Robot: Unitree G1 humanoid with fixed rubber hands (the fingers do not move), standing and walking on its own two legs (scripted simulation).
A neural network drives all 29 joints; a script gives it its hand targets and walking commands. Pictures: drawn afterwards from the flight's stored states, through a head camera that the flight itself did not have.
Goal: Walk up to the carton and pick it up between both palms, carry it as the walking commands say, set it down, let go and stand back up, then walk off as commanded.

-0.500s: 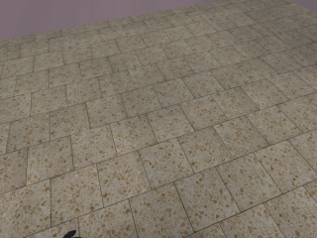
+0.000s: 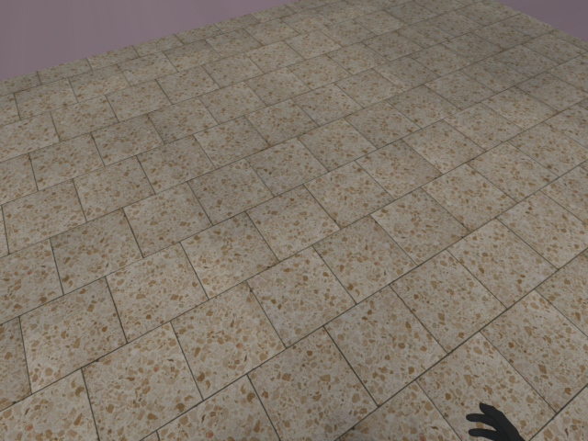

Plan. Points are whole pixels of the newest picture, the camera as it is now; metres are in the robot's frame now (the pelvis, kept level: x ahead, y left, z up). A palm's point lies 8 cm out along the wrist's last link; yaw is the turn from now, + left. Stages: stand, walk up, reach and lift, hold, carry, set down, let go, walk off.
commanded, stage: walk off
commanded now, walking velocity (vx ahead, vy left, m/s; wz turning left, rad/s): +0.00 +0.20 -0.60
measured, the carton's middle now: out of the picture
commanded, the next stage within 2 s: none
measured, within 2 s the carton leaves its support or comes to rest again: neither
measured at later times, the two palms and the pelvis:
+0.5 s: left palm (88, 387) +0.20 +0.32 -0.07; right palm out of the picture -0.01 -0.18 -0.13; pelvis +0.01 +0.09 +0.01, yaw -19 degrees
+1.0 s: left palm (70, 318) +0.31 +0.41 -0.11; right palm out of the picture +0.01 -0.04 -0.08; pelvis +0.07 +0.23 +0.01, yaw -37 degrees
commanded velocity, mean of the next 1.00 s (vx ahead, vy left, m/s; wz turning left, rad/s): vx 0.00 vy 0.20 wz -0.60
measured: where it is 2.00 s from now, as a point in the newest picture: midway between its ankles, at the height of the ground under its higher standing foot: (180, 422)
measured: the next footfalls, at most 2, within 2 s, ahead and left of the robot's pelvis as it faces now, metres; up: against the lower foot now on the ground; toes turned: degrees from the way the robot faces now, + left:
right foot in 0.36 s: +0.01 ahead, -0.01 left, +0.00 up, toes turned -21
left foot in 0.80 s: +0.16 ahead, +0.29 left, +0.00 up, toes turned -26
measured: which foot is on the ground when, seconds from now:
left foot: down 0.00-0.36, up 0.38-0.78, down 0.80-1.00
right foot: up 0.00-0.34, down 0.36-0.80, up 0.82-1.00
